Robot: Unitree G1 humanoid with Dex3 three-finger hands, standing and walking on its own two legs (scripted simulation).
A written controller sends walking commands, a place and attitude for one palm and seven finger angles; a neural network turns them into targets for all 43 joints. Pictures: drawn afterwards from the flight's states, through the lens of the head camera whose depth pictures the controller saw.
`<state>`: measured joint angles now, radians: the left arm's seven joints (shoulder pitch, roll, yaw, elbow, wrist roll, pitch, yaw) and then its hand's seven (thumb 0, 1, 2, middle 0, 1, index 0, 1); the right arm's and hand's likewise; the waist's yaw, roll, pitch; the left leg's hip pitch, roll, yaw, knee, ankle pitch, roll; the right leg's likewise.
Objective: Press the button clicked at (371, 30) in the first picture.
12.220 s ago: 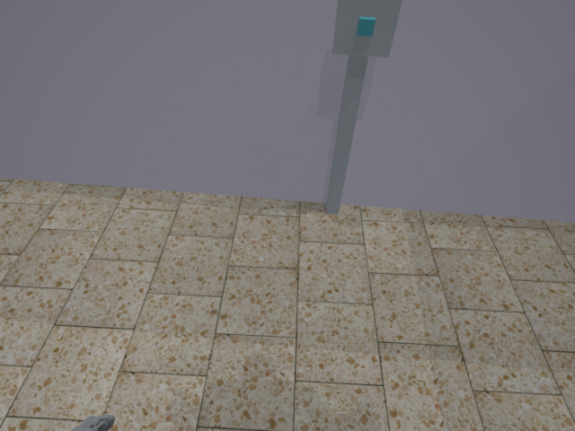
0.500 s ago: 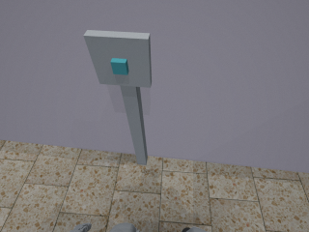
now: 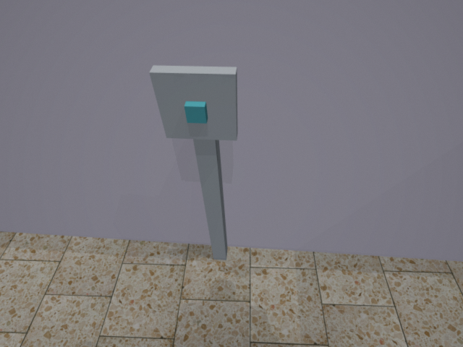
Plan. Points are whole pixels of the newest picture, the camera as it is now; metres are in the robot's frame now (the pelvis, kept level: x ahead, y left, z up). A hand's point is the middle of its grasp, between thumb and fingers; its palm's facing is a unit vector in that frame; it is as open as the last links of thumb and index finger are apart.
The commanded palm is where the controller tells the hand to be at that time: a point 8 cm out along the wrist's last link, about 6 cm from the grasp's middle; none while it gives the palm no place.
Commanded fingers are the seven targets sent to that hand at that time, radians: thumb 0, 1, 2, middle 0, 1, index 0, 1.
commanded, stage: come to a stop and stand still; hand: left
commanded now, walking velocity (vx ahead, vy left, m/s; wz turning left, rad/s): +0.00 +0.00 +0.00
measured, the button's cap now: (196, 111) +0.58 +0.11 +0.09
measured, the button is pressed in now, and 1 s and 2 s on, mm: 0 0 0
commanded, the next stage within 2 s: look again from close up in 0.32 s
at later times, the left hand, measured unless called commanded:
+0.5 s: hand out of the picture -0.03 +0.15 -0.18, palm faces +0.01 -0.98 -0.18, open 7.3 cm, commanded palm none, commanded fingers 0.00 0.90 0.90 -0.20 -0.30 -0.20 -0.30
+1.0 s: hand out of the picture +0.01 +0.18 -0.18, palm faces +0.01 -0.98 -0.19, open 7.3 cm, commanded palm none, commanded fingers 0.00 0.90 0.90 -0.20 -0.30 -0.20 -0.30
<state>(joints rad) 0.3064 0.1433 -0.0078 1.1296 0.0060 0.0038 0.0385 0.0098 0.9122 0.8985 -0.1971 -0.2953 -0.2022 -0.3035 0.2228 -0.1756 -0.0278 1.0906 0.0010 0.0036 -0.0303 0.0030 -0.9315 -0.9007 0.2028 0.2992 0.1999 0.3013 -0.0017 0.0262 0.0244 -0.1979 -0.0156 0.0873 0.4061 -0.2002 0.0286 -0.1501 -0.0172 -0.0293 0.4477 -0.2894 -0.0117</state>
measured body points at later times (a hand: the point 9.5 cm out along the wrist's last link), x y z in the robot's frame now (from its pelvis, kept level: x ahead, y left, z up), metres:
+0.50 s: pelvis -0.02 -0.01 +0.00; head -0.01 -0.01 +0.45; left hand -0.03 +0.20 -0.16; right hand -0.06 -0.21 -0.17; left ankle +0.01 +0.10 -0.74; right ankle -0.03 -0.11 -0.74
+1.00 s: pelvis +0.00 +0.01 +0.00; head +0.01 +0.02 +0.45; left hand +0.01 +0.23 -0.17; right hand +0.02 -0.22 -0.16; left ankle +0.01 +0.10 -0.74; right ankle -0.03 -0.11 -0.74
